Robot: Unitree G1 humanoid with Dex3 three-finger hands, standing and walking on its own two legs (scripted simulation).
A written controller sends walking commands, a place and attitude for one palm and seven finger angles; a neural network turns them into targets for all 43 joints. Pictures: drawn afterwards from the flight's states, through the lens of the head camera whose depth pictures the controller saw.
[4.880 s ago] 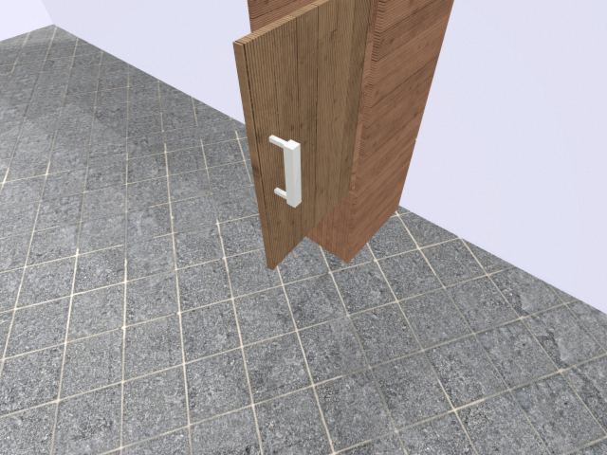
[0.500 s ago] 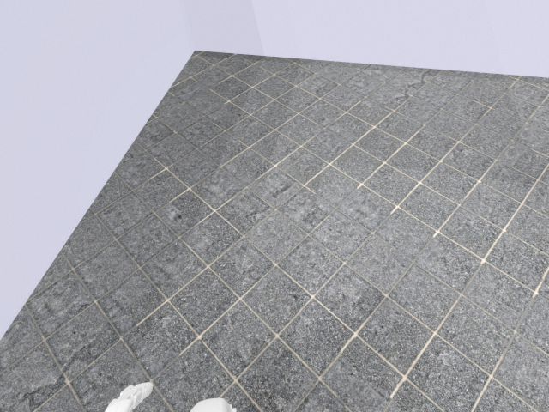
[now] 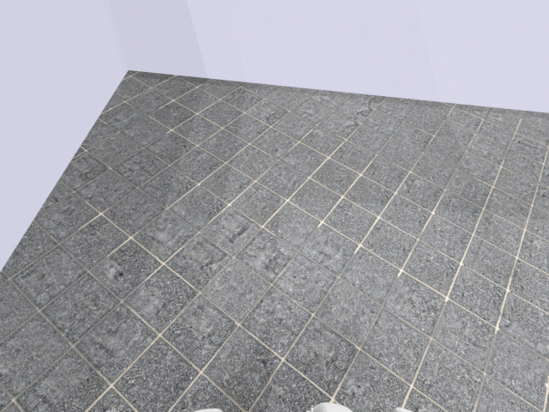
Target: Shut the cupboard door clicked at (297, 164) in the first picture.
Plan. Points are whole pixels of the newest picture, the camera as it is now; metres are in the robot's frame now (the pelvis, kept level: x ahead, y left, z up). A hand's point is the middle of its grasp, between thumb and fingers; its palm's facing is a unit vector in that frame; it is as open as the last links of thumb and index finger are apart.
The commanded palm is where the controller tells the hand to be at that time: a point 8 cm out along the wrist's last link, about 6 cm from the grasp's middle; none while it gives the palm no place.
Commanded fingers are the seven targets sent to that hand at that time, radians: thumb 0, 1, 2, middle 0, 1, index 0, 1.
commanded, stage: walk around to get in front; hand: left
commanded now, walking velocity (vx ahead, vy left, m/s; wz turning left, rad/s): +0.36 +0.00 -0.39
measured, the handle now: out of the picture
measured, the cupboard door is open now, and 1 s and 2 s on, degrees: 93 93 93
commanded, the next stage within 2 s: walk to a spot facing it in 0.42 s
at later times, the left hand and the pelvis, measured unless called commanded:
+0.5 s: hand (258, 287) +0.36 +0.06 -0.16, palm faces -0.19 -0.96 -0.20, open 7.4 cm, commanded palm none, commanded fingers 0.00 0.90 0.90 -0.20 -0.30 -0.20 -0.30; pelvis +0.22 -0.09 +0.00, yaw -10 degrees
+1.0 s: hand (262, 286) +0.38 +0.05 -0.20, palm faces +0.05 -0.99 -0.16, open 7.4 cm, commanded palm none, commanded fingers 0.00 0.90 0.90 -0.20 -0.30 -0.20 -0.30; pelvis +0.39 -0.12 -0.02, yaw +1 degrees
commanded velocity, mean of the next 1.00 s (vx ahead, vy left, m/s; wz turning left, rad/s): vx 0.17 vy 0.00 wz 0.16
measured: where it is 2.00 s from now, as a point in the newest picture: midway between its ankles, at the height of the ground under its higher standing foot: (332, 352)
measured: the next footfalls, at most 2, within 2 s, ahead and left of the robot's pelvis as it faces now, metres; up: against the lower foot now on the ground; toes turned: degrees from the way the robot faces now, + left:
right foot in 0.40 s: +0.27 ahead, -0.16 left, +0.00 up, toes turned -17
left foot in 0.94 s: +0.48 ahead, -0.05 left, +0.00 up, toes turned +6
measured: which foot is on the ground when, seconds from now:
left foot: down 0.00-0.40, up 0.42-0.92, down 0.94-1.00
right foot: up 0.00-0.38, down 0.40-0.94, up 0.96-1.00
